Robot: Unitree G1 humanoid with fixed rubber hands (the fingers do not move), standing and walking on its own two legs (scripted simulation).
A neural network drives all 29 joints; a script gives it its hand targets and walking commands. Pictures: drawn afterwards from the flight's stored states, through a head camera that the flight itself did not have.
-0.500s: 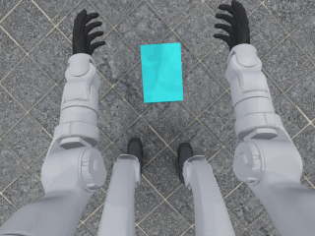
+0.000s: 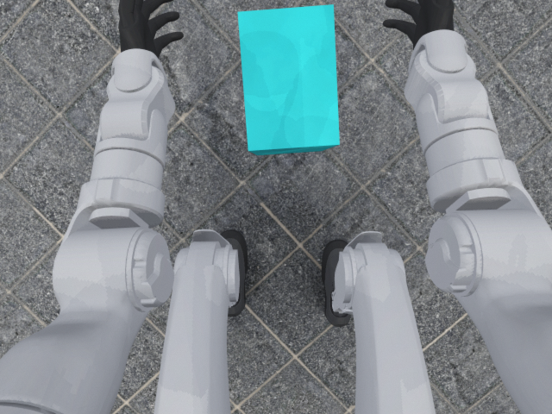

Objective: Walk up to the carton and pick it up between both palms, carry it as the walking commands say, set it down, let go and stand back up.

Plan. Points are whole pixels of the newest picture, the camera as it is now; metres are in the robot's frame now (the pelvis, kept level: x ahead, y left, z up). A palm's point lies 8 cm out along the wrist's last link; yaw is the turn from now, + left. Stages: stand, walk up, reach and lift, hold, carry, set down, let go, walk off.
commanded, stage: reach and lift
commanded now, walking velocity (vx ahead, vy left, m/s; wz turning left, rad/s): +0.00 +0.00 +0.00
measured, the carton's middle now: (287, 95) +0.53 +0.00 -0.39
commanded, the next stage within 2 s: none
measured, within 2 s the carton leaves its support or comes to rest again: neither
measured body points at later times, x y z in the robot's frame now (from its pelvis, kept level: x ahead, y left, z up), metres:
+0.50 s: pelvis -0.02 +0.00 -0.10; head +0.36 +0.00 +0.14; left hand +0.54 +0.17 -0.28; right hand +0.56 -0.15 -0.28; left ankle +0.10 +0.13 -0.47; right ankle +0.08 -0.12 -0.47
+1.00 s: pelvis -0.02 +0.00 -0.14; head +0.36 -0.01 +0.08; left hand +0.55 +0.17 -0.33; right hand +0.56 -0.15 -0.33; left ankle +0.10 +0.13 -0.47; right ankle +0.08 -0.12 -0.47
